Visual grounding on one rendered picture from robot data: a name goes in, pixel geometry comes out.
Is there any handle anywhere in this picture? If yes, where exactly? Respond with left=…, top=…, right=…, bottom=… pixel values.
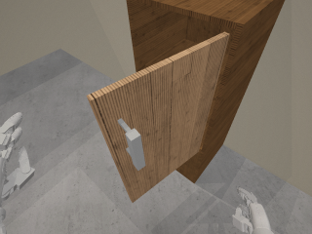
left=117, top=118, right=146, bottom=171

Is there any robot left hand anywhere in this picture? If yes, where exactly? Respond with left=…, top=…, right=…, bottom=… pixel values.
left=0, top=112, right=35, bottom=207

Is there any robot right hand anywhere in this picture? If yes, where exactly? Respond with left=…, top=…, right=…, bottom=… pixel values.
left=232, top=187, right=271, bottom=234

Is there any cupboard door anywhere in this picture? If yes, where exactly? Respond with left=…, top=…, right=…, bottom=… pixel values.
left=87, top=31, right=230, bottom=203

